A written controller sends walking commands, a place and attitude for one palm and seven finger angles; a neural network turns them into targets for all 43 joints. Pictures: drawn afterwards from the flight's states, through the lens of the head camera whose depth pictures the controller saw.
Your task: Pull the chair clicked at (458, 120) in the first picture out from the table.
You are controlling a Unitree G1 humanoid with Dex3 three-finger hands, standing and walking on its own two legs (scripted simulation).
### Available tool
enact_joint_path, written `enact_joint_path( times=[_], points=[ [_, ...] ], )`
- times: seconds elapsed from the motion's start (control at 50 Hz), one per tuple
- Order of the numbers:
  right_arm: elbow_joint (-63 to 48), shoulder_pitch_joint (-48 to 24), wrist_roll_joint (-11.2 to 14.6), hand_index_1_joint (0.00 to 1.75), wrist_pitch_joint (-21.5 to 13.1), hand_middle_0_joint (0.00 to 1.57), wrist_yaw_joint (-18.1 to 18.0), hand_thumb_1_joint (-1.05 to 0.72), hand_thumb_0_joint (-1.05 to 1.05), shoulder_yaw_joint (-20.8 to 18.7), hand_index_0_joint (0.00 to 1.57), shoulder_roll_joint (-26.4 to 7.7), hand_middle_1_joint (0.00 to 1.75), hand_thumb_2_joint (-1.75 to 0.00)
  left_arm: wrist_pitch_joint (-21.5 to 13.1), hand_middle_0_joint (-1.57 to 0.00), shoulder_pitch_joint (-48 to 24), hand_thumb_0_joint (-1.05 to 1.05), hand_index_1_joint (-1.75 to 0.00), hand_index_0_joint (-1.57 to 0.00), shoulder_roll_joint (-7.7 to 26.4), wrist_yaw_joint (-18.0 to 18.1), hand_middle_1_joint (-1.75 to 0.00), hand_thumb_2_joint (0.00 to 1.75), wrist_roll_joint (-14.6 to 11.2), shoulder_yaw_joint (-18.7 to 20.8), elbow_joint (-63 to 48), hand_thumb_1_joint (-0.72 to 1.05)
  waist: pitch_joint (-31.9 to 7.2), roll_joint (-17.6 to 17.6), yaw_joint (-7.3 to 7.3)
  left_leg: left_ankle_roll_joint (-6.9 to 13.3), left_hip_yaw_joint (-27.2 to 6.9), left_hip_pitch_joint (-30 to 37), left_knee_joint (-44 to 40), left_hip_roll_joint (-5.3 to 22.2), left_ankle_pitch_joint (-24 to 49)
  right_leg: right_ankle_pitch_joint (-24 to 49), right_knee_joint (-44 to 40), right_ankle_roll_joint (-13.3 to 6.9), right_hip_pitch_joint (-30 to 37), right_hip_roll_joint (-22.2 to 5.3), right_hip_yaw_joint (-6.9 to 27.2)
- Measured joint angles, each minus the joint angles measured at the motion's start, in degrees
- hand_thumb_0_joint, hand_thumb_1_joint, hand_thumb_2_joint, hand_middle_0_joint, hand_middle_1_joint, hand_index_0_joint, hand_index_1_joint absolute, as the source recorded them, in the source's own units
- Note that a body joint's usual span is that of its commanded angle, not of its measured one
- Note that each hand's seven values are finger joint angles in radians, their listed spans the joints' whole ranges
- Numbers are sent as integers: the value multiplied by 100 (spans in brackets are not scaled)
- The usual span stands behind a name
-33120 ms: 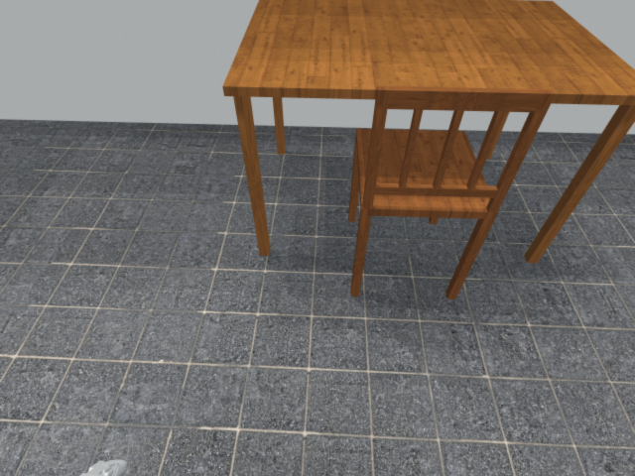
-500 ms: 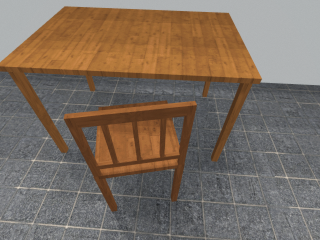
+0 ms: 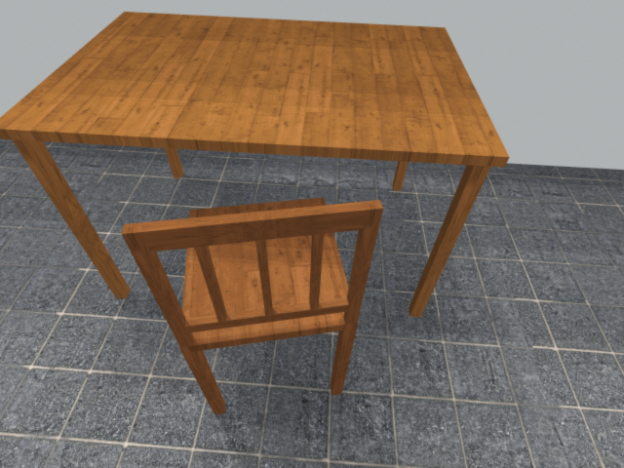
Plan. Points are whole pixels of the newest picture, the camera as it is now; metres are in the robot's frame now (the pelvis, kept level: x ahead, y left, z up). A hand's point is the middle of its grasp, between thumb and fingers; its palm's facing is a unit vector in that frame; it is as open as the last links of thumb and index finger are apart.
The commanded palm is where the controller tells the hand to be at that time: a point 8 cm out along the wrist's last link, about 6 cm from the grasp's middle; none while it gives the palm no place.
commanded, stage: look again from close up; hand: left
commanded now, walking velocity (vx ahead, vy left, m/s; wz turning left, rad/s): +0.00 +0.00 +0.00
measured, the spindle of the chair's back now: (265, 278) +0.46 +0.11 -0.10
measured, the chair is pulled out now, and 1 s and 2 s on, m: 0.16 0.16 0.16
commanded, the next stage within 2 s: none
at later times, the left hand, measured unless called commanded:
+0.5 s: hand out of the picture -0.02 +0.15 -0.18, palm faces +0.05 -0.99 -0.15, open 7.3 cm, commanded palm none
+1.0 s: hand out of the picture -0.01 +0.15 -0.18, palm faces +0.04 -0.99 -0.14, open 7.3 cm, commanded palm none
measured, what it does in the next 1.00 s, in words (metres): stands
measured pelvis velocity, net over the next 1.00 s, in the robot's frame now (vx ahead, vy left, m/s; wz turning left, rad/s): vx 0.01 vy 0.01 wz -0.01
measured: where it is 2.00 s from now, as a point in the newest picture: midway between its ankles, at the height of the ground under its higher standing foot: outside the picture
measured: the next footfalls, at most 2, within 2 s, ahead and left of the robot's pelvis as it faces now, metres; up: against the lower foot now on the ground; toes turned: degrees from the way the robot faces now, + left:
none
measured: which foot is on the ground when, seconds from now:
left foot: down 0.00-1.00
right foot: down 0.00-1.00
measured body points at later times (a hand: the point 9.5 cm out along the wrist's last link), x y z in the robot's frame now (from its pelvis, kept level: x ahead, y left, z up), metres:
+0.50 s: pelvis +0.00 +0.00 +0.00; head +0.01 +0.01 +0.45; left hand -0.02 +0.21 -0.17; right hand -0.04 -0.19 -0.16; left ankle -0.07 +0.09 -0.74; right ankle +0.05 -0.14 -0.74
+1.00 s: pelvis +0.01 +0.01 +0.00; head +0.01 +0.01 +0.45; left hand -0.01 +0.21 -0.17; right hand -0.03 -0.19 -0.16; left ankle -0.07 +0.09 -0.74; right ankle +0.05 -0.14 -0.74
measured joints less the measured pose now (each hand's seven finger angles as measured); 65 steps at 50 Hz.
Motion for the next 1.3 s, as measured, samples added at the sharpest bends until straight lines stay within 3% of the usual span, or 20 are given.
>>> enact_joint_path(
  times=[1.3],
  points=[
    [95,210,12,30,-34,20,-60,-91,0,10,19,215,30,-90,13,-20,164,1,-30,-20,-139,25,-30,90,9,42,-2,92,-54,-20,12,48,109,91,-29,-7,-87,-79,45,48,12,19,111]
  ],
)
